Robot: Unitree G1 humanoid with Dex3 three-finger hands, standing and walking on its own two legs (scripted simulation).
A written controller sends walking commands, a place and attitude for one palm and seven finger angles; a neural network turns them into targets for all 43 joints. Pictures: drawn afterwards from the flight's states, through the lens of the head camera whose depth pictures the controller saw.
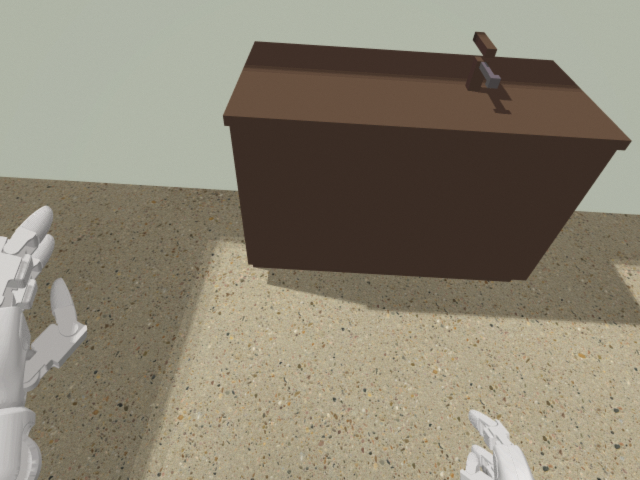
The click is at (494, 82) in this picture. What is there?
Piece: tap's lever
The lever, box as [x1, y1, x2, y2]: [485, 74, 500, 88]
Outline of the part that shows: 489,74 485,84 487,87 496,88 500,78 498,75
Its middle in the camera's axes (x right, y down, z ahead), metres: +0.48 -0.43 +1.07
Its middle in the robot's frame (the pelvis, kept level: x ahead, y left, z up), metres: +1.12 -0.40 +0.04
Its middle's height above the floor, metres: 0.81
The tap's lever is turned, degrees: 0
